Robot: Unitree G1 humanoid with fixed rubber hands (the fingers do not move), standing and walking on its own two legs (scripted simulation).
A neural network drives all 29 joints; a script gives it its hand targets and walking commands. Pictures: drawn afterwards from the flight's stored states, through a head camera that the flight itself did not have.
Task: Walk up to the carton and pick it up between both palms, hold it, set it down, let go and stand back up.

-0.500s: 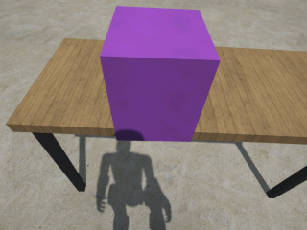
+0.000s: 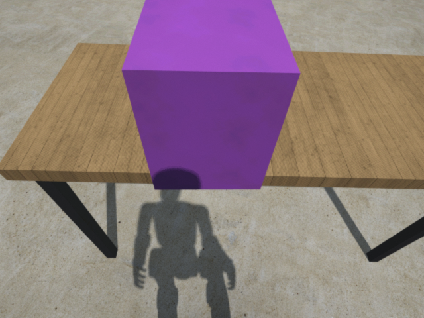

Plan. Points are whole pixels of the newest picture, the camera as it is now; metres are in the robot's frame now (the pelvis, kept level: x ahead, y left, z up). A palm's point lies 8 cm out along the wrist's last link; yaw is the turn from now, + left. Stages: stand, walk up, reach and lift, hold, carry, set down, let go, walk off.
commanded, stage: reach and lift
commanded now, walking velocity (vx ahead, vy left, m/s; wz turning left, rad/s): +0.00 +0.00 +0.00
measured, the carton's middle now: (208, 99) +0.50 +0.02 +0.13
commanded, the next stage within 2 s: none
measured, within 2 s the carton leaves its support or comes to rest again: neither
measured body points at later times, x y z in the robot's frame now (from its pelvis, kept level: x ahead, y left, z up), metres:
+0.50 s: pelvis -0.03 -0.01 +0.01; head +0.01 +0.00 +0.45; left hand +0.13 +0.22 -0.10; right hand +0.14 -0.24 -0.11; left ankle -0.02 +0.12 -0.74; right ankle +0.01 -0.09 -0.74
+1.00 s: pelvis -0.03 +0.01 +0.01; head -0.01 +0.01 +0.46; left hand +0.13 +0.22 -0.05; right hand +0.12 -0.22 -0.05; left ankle -0.03 +0.12 -0.74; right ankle +0.01 -0.09 -0.74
